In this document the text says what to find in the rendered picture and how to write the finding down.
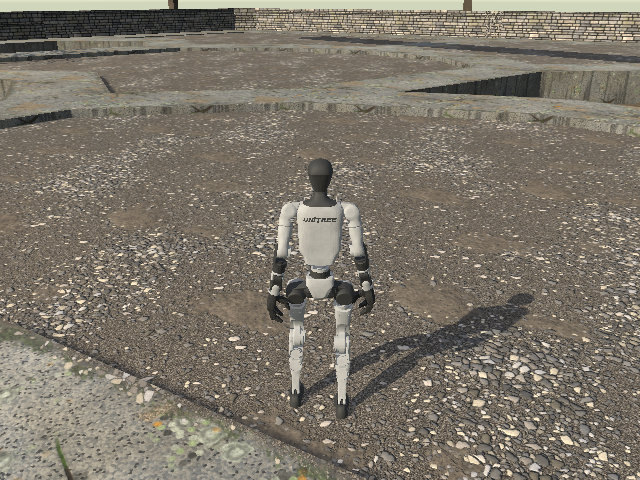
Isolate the robot left upper arm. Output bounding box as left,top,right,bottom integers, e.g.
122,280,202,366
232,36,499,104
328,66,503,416
276,202,299,259

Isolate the robot right upper arm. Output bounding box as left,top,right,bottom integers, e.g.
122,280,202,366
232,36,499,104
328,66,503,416
341,202,365,257

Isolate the left robot hand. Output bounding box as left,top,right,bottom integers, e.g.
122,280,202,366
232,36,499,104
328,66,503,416
267,293,290,323

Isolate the right robot forearm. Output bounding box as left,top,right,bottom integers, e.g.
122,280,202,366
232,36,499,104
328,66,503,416
354,242,373,291

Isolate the robot head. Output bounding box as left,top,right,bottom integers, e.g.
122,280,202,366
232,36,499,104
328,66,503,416
303,158,337,207

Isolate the right robot shin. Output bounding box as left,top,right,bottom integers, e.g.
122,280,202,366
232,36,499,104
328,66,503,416
335,336,350,405

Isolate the left robot forearm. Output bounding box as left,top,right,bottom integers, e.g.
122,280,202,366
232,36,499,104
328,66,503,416
268,244,287,296

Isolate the right robot hand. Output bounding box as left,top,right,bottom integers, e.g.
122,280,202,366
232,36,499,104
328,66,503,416
352,288,375,316

